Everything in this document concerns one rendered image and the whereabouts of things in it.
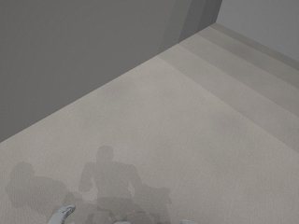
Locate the robot left hand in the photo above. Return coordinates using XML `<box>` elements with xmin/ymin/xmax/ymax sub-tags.
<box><xmin>48</xmin><ymin>204</ymin><xmax>76</xmax><ymax>224</ymax></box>

